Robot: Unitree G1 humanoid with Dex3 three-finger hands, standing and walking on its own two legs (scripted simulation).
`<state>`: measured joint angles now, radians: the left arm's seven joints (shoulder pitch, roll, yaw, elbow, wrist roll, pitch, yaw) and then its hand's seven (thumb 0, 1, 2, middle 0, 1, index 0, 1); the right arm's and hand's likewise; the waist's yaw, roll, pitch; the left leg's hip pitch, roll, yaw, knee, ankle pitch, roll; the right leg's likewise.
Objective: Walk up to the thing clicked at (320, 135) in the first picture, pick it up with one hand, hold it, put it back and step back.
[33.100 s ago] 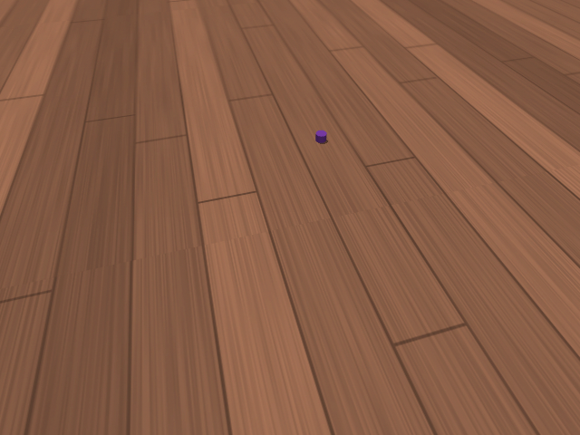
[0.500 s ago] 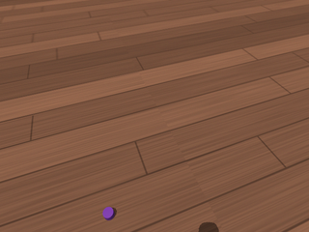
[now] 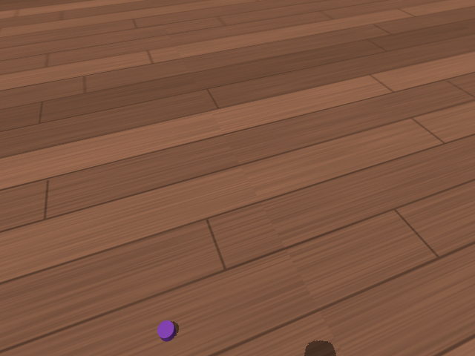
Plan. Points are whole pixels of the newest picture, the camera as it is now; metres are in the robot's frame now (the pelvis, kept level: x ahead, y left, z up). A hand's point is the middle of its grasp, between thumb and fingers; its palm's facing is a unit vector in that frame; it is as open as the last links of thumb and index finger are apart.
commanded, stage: stand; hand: left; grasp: from above
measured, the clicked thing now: (166, 330) +0.40 +0.30 -0.76
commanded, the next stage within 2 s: step back in 0.64 s
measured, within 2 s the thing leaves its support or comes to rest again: neither
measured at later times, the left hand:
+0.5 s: hand out of the picture +0.08 +0.24 -0.16, palm faces +0.00 -0.94 -0.33, open 7.4 cm
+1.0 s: hand out of the picture +0.06 +0.26 -0.17, palm faces -0.03 -0.91 -0.41, open 7.4 cm
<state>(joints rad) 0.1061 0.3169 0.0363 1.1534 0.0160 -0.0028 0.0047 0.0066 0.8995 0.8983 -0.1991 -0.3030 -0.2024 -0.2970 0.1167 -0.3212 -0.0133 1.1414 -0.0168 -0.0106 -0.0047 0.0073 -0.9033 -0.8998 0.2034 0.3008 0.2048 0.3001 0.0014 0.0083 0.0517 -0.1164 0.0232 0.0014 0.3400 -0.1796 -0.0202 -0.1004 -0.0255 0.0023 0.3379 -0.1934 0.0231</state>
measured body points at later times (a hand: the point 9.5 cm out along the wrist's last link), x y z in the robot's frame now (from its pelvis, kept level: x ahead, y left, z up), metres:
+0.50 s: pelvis +0.01 +0.00 +0.00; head +0.02 +0.00 +0.45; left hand +0.08 +0.29 -0.13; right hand +0.08 -0.30 -0.14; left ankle +0.01 +0.13 -0.75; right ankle +0.00 -0.13 -0.75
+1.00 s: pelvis -0.05 -0.02 -0.03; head +0.01 -0.02 +0.41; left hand +0.06 +0.31 -0.14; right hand +0.06 -0.33 -0.15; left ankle +0.01 +0.13 -0.75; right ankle +0.00 -0.13 -0.75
